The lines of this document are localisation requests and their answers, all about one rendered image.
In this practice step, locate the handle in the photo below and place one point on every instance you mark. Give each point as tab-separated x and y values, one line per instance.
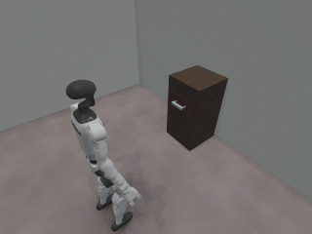
177	105

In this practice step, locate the left robot upper arm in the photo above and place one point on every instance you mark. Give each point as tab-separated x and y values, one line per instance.
73	106

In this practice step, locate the robot left shin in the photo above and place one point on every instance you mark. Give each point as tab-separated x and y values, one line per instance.
103	192

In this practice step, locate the right robot foot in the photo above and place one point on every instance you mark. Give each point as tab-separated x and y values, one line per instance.
126	218

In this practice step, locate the cabinet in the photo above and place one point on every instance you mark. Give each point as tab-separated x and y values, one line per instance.
203	88

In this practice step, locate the robot right hand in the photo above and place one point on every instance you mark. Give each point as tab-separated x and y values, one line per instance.
130	195

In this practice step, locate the right robot upper arm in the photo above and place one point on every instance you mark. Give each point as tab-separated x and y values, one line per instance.
98	136

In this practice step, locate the drawer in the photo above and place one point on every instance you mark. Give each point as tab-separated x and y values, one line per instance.
189	107

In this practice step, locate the robot right forearm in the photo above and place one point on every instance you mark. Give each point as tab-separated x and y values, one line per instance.
110	172

